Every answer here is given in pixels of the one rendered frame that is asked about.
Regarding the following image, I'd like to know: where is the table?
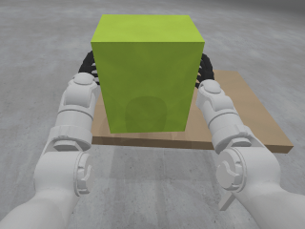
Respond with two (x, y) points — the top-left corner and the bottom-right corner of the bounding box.
(91, 70), (294, 211)

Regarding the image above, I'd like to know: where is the left robot hand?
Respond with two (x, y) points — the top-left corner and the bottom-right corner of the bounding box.
(78, 51), (100, 86)

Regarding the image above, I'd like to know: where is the right robot hand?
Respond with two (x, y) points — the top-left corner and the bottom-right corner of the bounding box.
(195, 53), (214, 89)

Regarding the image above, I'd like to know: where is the robot left upper arm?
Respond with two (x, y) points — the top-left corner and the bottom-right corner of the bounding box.
(0, 151), (95, 229)

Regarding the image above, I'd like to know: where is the right robot forearm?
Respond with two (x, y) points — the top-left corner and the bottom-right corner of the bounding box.
(195, 79), (281, 172)

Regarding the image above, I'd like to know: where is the robot right upper arm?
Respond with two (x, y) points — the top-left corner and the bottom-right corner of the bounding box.
(215, 147), (305, 229)

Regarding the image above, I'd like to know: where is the left robot forearm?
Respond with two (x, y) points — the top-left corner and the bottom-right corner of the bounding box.
(33, 73), (98, 192)

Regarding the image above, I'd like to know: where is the carton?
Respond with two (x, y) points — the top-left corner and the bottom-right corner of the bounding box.
(91, 14), (205, 134)

